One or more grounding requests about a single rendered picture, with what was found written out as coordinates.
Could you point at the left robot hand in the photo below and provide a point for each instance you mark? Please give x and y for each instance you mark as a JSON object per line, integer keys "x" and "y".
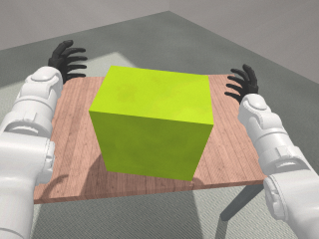
{"x": 60, "y": 60}

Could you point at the carton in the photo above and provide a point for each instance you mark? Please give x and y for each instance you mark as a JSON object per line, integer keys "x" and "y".
{"x": 151, "y": 122}

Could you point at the left robot forearm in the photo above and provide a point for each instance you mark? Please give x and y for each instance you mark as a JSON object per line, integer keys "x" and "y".
{"x": 35, "y": 105}

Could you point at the right robot upper arm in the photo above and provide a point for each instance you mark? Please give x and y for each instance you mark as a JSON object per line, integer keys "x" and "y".
{"x": 293, "y": 197}

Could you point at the right robot forearm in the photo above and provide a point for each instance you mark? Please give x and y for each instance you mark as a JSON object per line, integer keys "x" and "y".
{"x": 276, "y": 152}

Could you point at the right robot hand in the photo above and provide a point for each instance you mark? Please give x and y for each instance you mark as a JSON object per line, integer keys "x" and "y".
{"x": 248, "y": 84}

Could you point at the left robot upper arm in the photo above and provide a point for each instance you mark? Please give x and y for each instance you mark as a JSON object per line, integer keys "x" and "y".
{"x": 25, "y": 162}

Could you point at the table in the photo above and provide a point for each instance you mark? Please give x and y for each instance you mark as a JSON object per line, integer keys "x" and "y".
{"x": 79, "y": 172}

